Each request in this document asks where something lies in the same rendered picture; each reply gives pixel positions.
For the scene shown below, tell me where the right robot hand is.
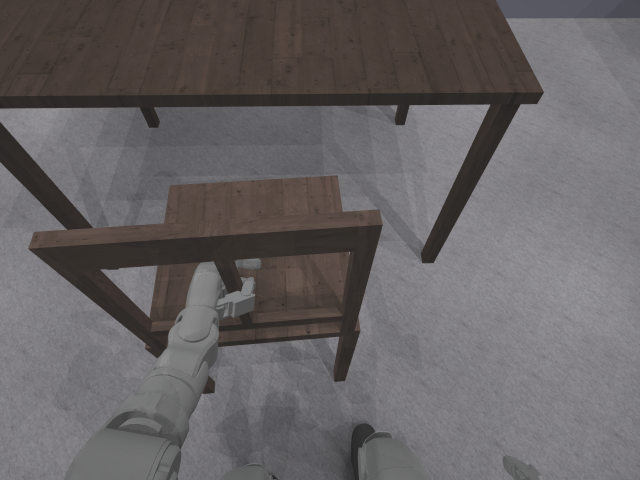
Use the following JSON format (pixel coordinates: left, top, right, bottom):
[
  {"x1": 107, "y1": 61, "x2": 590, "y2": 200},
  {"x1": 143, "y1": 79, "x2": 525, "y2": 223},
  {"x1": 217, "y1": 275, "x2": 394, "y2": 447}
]
[{"x1": 503, "y1": 456, "x2": 542, "y2": 480}]

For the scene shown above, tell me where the robot left forearm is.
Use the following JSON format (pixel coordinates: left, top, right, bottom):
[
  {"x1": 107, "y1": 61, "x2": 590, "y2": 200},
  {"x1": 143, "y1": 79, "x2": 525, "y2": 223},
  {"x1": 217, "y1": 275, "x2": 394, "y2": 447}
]
[{"x1": 64, "y1": 306, "x2": 219, "y2": 480}]

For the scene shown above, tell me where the robot shin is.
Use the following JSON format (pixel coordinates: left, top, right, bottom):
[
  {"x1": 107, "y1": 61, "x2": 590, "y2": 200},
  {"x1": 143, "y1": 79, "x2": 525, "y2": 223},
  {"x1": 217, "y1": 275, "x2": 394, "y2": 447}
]
[
  {"x1": 245, "y1": 463, "x2": 266, "y2": 471},
  {"x1": 364, "y1": 431, "x2": 392, "y2": 444}
]

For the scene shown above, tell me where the left robot shin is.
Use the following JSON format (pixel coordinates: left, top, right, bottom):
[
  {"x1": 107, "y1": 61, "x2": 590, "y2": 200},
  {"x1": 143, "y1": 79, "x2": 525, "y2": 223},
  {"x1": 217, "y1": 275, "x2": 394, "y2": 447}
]
[{"x1": 245, "y1": 463, "x2": 266, "y2": 471}]

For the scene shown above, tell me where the right robot shin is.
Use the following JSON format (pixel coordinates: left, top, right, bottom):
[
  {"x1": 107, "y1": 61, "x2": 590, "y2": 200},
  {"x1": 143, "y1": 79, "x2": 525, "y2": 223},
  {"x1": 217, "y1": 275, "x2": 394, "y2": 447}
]
[{"x1": 364, "y1": 431, "x2": 392, "y2": 444}]

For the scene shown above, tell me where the left robot hand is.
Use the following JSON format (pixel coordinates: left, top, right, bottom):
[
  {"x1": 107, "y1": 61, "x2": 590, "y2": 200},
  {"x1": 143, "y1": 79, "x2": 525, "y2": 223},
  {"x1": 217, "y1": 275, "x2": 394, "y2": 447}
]
[{"x1": 185, "y1": 258, "x2": 261, "y2": 321}]

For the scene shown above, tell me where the robot left upper arm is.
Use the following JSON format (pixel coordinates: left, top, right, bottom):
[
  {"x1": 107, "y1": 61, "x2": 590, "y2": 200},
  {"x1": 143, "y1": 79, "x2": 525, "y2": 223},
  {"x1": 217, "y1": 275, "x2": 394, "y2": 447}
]
[{"x1": 70, "y1": 428, "x2": 181, "y2": 480}]

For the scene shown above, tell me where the table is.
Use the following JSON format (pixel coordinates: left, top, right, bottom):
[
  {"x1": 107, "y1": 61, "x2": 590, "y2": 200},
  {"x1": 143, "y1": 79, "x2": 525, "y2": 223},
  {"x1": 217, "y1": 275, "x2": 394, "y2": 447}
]
[{"x1": 0, "y1": 0, "x2": 544, "y2": 270}]

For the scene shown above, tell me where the chair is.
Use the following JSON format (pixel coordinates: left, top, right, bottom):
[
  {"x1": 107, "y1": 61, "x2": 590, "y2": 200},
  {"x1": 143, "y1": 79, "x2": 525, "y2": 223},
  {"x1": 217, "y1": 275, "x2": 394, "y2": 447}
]
[{"x1": 28, "y1": 175, "x2": 383, "y2": 394}]

